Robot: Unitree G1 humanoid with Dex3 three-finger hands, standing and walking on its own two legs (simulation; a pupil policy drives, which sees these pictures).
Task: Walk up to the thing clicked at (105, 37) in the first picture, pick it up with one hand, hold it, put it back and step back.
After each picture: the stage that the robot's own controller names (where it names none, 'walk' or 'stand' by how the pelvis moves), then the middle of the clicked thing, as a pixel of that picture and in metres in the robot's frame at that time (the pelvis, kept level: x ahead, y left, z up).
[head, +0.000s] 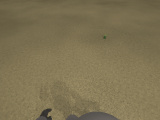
stand; (104, 36) +2.17 -0.33 -0.72
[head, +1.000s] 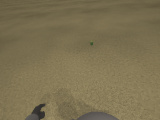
walk; (91, 42) +2.03 +0.11 -0.69
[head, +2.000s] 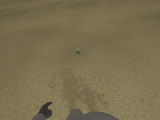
walk; (78, 51) +1.39 +0.41 -0.71
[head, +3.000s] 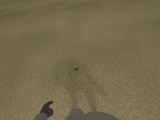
walk; (76, 67) +0.93 +0.34 -0.72
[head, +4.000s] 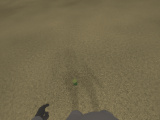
walk; (75, 82) +0.57 +0.28 -0.70
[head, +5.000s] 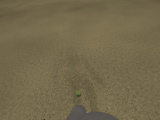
stand; (78, 93) +0.44 +0.22 -0.71
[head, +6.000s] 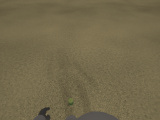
stand; (70, 101) +0.36 +0.21 -0.72
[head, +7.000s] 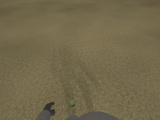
stand; (72, 103) +0.31 +0.21 -0.72
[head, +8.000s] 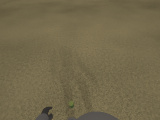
stand; (71, 104) +0.31 +0.22 -0.72
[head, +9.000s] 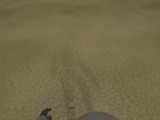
stand; (72, 105) +0.30 +0.22 -0.72
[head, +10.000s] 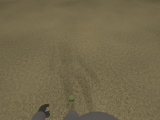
stand; (71, 98) +0.33 +0.22 -0.71
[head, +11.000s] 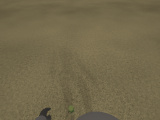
stand; (71, 109) +0.26 +0.21 -0.72
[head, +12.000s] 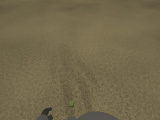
stand; (71, 104) +0.30 +0.21 -0.72
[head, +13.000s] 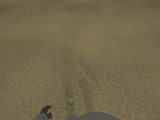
stand; (71, 101) +0.32 +0.23 -0.72
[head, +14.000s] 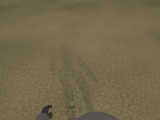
stand; (72, 104) +0.28 +0.21 -0.72
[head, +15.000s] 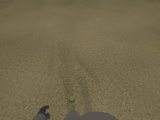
stand; (72, 99) +0.32 +0.21 -0.71
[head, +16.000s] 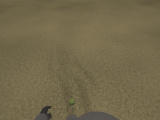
stand; (71, 101) +0.32 +0.21 -0.72
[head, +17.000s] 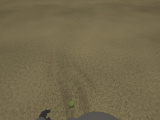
stand; (71, 104) +0.33 +0.21 -0.73
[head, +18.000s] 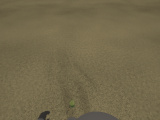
stand; (72, 103) +0.33 +0.20 -0.73
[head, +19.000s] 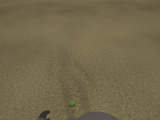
stand; (72, 103) +0.33 +0.20 -0.73
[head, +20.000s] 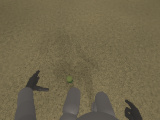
go down; (69, 79) +0.38 +0.21 -0.53
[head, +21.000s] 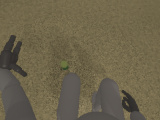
go down; (64, 65) +0.41 +0.24 -0.32
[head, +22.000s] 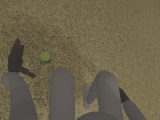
close in; (45, 57) +0.39 +0.28 -0.24
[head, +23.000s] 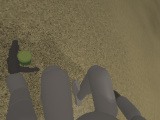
close; (25, 58) +0.39 +0.30 -0.22
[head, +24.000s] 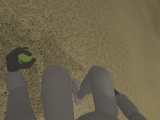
lift; (25, 57) +0.38 +0.30 -0.22
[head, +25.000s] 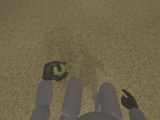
lift; (61, 71) +0.32 +0.22 -0.04
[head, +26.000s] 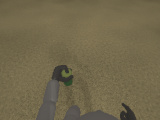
hold; (67, 77) +0.32 +0.17 -0.01
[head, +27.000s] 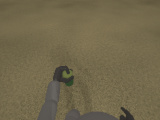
hold; (68, 78) +0.32 +0.17 -0.01
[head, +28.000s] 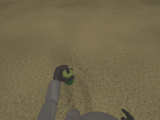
crouch; (68, 77) +0.33 +0.17 -0.01
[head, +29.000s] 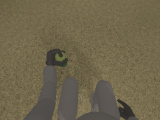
crouch; (61, 59) +0.42 +0.21 -0.10
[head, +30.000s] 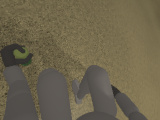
lower; (23, 57) +0.40 +0.29 -0.22
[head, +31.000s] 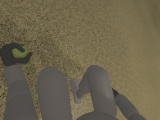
lower; (22, 55) +0.40 +0.30 -0.22
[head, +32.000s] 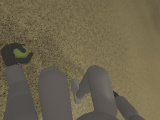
lower; (23, 55) +0.40 +0.30 -0.22
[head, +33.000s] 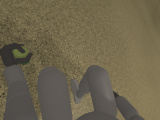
lower; (22, 56) +0.40 +0.30 -0.22
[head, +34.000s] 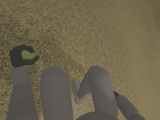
loosen; (28, 57) +0.39 +0.28 -0.23
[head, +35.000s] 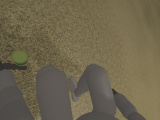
withdraw; (20, 58) +0.38 +0.29 -0.23
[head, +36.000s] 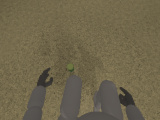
walk; (70, 67) +0.42 +0.21 -0.39
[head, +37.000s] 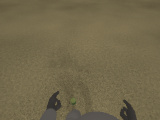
stand; (73, 101) +0.34 +0.17 -0.66
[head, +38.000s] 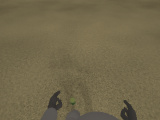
stand; (72, 101) +0.35 +0.19 -0.67
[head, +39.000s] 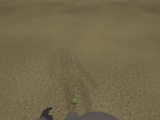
stand; (74, 101) +0.36 +0.17 -0.71
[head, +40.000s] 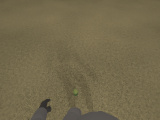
walk; (75, 92) +0.39 +0.15 -0.70
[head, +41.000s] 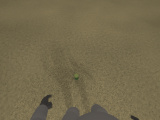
walk; (76, 76) +0.61 +0.16 -0.71
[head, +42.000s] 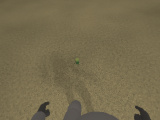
walk; (77, 61) +0.91 +0.27 -0.69
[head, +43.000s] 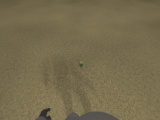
stand; (81, 63) +0.97 +0.19 -0.71
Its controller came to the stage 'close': yes
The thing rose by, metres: 0.70
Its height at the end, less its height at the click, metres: +0.00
